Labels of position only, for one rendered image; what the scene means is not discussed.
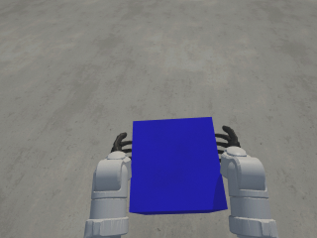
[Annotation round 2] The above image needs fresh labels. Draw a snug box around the left robot forearm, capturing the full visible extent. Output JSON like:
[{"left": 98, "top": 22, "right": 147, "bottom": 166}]
[{"left": 83, "top": 151, "right": 132, "bottom": 238}]

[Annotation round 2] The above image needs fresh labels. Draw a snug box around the right robot forearm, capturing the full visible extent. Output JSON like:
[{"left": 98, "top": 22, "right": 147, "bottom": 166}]
[{"left": 220, "top": 146, "right": 279, "bottom": 238}]

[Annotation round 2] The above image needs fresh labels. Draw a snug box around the right robot hand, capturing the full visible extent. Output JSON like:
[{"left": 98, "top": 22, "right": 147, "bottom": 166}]
[{"left": 215, "top": 125, "right": 241, "bottom": 163}]

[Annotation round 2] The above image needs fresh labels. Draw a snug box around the left robot hand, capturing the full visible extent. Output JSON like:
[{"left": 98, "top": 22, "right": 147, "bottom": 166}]
[{"left": 110, "top": 132, "right": 133, "bottom": 159}]

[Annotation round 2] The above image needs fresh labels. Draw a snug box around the carton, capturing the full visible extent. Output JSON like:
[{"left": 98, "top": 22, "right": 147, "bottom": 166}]
[{"left": 129, "top": 117, "right": 228, "bottom": 215}]

